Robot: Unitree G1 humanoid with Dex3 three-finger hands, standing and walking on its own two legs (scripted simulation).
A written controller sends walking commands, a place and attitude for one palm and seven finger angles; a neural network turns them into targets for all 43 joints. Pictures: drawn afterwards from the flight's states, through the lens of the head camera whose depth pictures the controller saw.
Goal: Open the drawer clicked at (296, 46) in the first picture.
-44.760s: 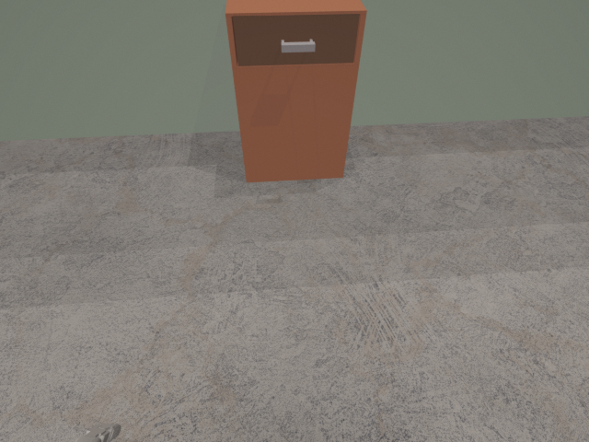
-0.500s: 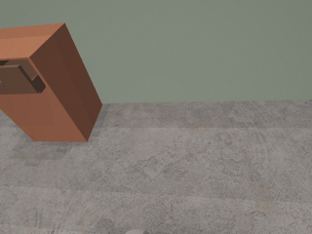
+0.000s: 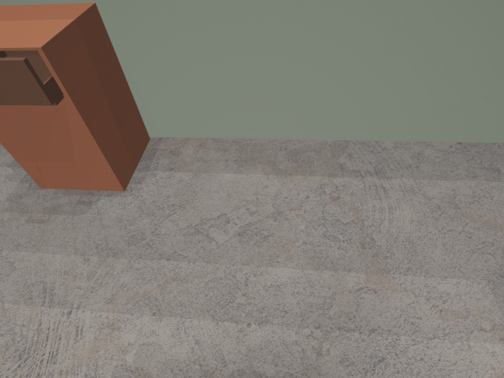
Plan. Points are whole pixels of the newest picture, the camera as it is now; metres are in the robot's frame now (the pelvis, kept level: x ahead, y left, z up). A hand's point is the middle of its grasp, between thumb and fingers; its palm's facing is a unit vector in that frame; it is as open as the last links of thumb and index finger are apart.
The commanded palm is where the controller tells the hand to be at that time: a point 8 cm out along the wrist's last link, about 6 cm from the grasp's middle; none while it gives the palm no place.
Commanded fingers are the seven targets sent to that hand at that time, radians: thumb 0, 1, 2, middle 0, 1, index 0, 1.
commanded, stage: relax the arm and regain balance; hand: left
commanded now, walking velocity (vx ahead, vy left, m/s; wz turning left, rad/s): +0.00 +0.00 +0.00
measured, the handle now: out of the picture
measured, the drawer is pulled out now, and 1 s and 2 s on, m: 0.08 0.08 0.08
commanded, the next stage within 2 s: step back with the hand held close in 1.10 s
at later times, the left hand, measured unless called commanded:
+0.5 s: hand out of the picture -0.14 +0.15 -0.17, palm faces -0.11 -0.97 -0.21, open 16.6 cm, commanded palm none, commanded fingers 0.00 -0.50 0.30 -0.15 -0.30 -0.15 -0.30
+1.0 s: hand out of the picture -0.17 +0.20 -0.16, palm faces -0.02 -0.95 -0.32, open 16.5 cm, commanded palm none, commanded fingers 0.00 -0.50 0.30 -0.15 -0.30 -0.15 -0.30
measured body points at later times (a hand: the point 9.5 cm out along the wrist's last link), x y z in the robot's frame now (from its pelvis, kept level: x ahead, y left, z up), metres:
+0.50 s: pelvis -0.12 -0.03 +0.00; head -0.10 -0.05 +0.45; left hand -0.13 +0.20 -0.15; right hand -0.16 -0.27 -0.16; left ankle -0.06 +0.10 -0.73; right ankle -0.02 -0.13 -0.73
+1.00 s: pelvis -0.19 -0.04 +0.01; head -0.15 -0.04 +0.46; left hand -0.17 +0.25 -0.13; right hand -0.15 -0.31 -0.14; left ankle -0.18 +0.08 -0.73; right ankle -0.12 -0.14 -0.73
